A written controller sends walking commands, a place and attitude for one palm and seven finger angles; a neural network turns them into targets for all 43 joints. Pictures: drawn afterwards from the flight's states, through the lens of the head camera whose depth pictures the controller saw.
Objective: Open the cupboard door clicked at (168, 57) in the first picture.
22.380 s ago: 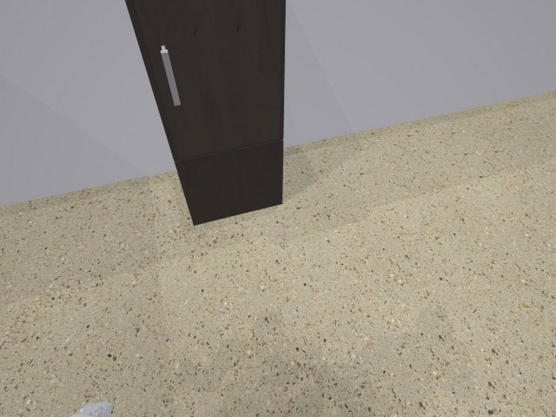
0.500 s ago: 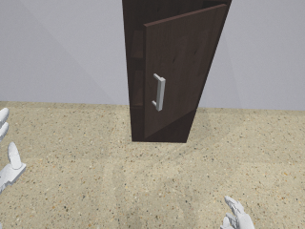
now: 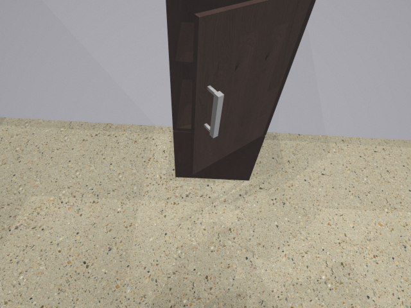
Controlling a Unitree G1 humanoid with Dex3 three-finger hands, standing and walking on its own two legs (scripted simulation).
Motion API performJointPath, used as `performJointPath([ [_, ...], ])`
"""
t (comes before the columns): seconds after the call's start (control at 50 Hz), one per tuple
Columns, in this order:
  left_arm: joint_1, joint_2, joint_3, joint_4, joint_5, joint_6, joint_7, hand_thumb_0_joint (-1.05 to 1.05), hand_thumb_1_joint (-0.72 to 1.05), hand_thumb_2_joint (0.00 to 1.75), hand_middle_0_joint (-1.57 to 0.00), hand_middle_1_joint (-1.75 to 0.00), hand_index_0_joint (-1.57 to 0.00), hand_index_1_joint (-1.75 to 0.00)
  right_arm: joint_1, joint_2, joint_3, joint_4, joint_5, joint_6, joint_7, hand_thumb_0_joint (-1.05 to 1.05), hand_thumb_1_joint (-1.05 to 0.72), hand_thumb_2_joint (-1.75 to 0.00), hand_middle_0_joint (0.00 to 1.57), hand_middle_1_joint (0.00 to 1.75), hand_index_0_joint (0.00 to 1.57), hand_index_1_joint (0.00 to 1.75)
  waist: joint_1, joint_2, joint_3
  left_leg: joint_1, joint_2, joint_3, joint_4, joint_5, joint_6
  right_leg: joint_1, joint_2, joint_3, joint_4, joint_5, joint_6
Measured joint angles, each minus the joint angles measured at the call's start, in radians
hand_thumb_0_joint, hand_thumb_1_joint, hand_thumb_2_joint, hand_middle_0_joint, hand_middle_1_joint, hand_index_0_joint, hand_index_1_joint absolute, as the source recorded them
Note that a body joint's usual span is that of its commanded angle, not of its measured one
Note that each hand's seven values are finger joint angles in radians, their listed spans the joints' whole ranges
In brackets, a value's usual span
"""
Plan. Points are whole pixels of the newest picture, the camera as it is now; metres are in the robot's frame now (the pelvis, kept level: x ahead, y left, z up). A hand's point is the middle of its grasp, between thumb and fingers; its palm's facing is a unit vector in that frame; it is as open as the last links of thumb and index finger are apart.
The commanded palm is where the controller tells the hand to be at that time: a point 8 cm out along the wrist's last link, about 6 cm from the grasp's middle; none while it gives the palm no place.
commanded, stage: let the arm hang, fingers relaxed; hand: left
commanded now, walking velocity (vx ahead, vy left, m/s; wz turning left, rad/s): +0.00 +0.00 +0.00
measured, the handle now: (212, 112) +0.63 +0.02 -0.02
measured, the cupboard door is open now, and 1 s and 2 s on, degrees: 37 37 37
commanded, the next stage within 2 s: look to check the result in 0.68 s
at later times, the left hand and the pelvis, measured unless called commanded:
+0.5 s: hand out of the picture +0.03 +0.17 -0.17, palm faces +0.02 -0.97 -0.24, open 7.4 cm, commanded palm none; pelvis +0.02 -0.02 +0.00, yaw +0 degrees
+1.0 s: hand out of the picture +0.02 +0.15 -0.17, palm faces +0.04 -0.98 -0.21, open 7.4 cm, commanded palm none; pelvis +0.04 -0.04 +0.00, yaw +0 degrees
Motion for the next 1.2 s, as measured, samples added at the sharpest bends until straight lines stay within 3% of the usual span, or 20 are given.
performJointPath([
  [0.16,0.047,0.023,0.017,0.087,-0.004,-0.013,0.015,0.00,0.91,0.90,-0.20,-0.30,-0.20,-0.30,0.021,0.046,-0.005,0.051,0.006,0.001,-0.010,0.01,-0.91,-0.90,0.20,0.30,0.20,0.30,0.010,0.037,0.003,0.029,0.000,-0.007,-0.021,0.004,-0.005,0.032,0.002,-0.007,-0.026,0.005,-0.005],
  [0.36,-0.018,0.020,0.019,0.062,-0.003,-0.029,0.026,0.00,0.91,0.90,-0.19,-0.30,-0.20,-0.30,-0.023,0.064,-0.006,0.051,0.002,-0.008,-0.010,0.01,-0.91,-0.90,0.21,0.30,0.20,0.30,0.004,0.067,-0.031,0.058,-0.002,-0.001,-0.036,0.000,-0.012,0.048,-0.002,0.000,-0.015,-0.012,-0.011],
  [0.68,-0.107,-0.020,0.015,0.021,-0.007,-0.046,0.028,0.00,0.90,0.90,-0.20,-0.30,-0.20,-0.30,-0.025,0.055,-0.004,0.060,-0.001,-0.023,-0.015,0.00,-0.91,-0.90,0.20,0.30,0.20,0.29,-0.011,0.033,-0.040,0.086,0.018,-0.003,-0.040,-0.025,-0.036,0.088,0.020,0.002,-0.052,-0.018,-0.031],
  [1.2,-0.041,-0.020,0.021,0.052,-0.009,-0.038,0.034,0.00,0.90,0.90,-0.20,-0.30,-0.20,-0.30,-0.038,0.071,-0.005,0.063,0.004,-0.019,-0.024,0.00,-0.91,-0.90,0.20,0.30,0.20,0.30,0.006,0.036,-0.007,0.106,0.026,-0.006,-0.035,-0.051,-0.047,0.121,0.029,0.002,-0.076,-0.028,-0.042],
])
